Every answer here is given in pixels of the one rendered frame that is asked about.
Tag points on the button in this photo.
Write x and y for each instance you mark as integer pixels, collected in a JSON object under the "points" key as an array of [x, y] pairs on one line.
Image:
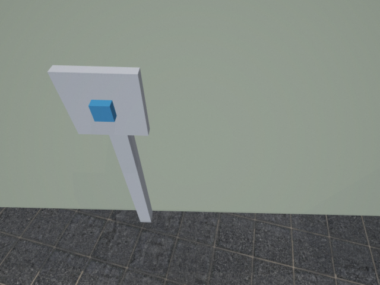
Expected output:
{"points": [[102, 110]]}

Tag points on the panel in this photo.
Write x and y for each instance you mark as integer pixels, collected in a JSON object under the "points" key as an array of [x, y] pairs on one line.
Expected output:
{"points": [[78, 85]]}

